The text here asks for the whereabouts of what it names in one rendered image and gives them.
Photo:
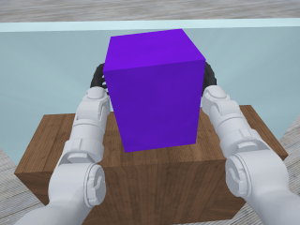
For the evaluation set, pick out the left robot upper arm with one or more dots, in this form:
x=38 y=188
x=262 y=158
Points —
x=74 y=190

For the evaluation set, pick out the carton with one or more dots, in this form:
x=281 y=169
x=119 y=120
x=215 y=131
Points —
x=155 y=84

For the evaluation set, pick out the robot left forearm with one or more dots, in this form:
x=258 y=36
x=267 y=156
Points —
x=85 y=144

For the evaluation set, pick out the robot right forearm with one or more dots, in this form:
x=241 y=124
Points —
x=231 y=126

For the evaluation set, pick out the pedestal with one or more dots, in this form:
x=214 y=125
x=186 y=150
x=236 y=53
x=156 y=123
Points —
x=163 y=186

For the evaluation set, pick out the left robot hand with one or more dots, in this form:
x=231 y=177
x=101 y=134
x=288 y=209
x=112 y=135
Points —
x=97 y=80

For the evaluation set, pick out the right robot upper arm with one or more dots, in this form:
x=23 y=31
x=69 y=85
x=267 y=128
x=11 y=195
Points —
x=261 y=179

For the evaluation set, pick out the right robot hand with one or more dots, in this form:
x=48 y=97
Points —
x=208 y=77

